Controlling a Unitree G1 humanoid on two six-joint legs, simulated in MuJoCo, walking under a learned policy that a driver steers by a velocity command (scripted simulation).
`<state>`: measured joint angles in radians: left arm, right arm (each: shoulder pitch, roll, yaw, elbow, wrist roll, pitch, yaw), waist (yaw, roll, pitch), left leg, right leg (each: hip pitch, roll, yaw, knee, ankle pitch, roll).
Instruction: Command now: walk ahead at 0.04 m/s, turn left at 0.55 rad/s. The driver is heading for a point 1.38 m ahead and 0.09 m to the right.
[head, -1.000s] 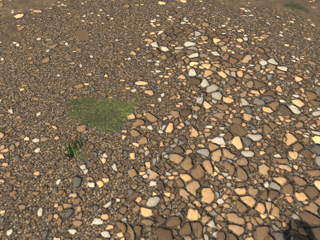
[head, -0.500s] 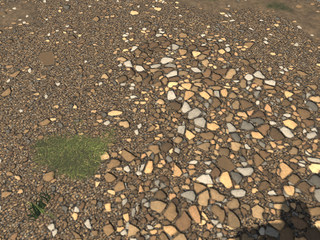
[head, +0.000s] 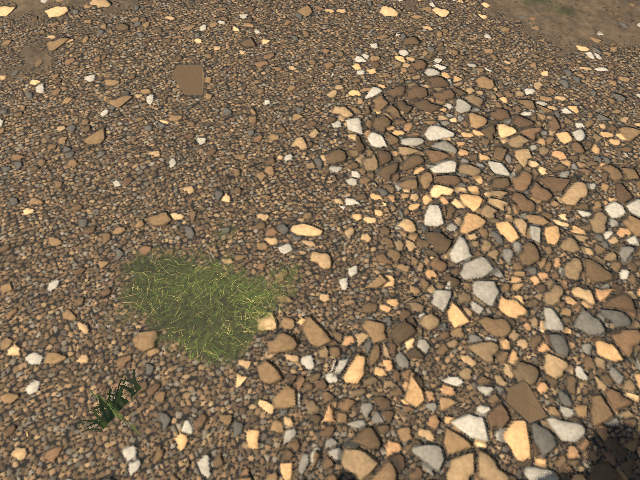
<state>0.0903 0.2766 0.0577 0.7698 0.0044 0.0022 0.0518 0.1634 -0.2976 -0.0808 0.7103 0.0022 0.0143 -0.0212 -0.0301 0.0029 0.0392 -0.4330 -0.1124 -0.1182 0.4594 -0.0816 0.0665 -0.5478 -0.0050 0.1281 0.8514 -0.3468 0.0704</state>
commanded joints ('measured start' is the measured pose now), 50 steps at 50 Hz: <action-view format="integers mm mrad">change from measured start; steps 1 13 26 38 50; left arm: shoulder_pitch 52 34 99 146 286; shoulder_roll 86 116 106 98 162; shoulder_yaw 24 33 23 39 36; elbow -46 -96 -107 -135 -135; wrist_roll -4 2 -20 -30 -13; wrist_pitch -11 -28 -39 14 -66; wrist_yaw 1 -12 -44 -85 -35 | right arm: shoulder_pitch -25 73 69 -14 -125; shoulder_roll -159 -108 -160 -158 -79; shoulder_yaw -43 -39 -45 -47 -20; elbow -89 -77 -76 -57 -92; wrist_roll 2 1 -25 29 -10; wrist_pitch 4 23 17 -28 -119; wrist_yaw -13 -9 -18 3 34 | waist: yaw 16 4 18 51 61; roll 147 -112 238 156 -82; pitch -181 -98 -146 -69 1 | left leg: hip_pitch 114 -205 388 171 -332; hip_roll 226 10 413 380 160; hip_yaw -296 -36 -162 53 74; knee -155 777 -84 -134 419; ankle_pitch -169 -370 228 -354 -6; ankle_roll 139 -131 142 85 -101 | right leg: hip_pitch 97 368 49 291 486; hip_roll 32 -245 22 12 -171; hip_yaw -32 140 -87 -240 193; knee -75 -492 -159 -263 -669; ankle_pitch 38 501 -70 35 206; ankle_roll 5 -258 -62 -104 -299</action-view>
